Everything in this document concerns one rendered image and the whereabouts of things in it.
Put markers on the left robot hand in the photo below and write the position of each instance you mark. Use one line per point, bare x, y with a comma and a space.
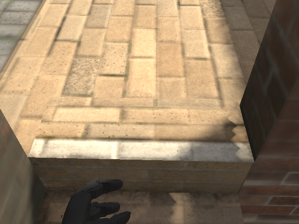
81, 210

